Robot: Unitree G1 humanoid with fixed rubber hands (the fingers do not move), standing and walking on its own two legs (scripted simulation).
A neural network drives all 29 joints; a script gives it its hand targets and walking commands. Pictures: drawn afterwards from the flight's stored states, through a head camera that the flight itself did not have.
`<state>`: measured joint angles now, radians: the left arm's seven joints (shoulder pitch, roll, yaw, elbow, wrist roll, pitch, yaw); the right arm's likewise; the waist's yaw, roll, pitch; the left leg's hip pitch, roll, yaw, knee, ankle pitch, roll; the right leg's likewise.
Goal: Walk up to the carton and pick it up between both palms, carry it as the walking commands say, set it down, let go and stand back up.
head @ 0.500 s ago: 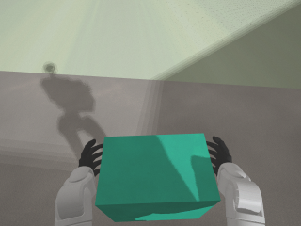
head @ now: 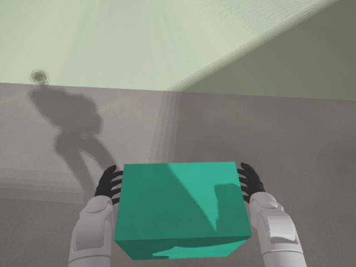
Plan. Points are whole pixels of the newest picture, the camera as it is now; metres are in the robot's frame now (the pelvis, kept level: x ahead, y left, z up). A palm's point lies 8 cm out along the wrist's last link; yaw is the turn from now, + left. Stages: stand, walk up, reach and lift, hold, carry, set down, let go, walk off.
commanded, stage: hold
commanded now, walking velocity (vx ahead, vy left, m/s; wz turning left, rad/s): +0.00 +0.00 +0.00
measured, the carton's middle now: (180, 214) +0.26 +0.02 -0.04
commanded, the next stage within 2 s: set down in 0.36 s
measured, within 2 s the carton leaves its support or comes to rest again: neither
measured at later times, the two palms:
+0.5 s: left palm (96, 192) +0.27 +0.21 +0.03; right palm (243, 186) +0.30 -0.12 +0.04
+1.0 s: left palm (105, 202) +0.28 +0.21 -0.03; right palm (236, 193) +0.32 -0.13 -0.03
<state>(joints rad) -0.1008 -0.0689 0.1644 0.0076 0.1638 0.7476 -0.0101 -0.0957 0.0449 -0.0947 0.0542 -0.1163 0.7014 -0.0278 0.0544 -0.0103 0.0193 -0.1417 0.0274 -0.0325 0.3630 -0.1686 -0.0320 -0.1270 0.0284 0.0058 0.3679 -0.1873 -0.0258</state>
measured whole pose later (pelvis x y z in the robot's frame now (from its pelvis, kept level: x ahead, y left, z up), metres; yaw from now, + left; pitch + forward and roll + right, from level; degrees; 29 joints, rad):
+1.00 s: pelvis -0.01 +0.00 -0.01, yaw +0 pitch +5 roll +0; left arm -0.35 -0.12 0.45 0.42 0.34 0.44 -0.09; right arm -0.38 0.16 -0.36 0.47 -0.31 0.42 0.04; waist 0.08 0.00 0.03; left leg -0.41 0.00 -0.07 0.53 -0.22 -0.03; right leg -0.40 0.05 0.06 0.56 -0.25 -0.02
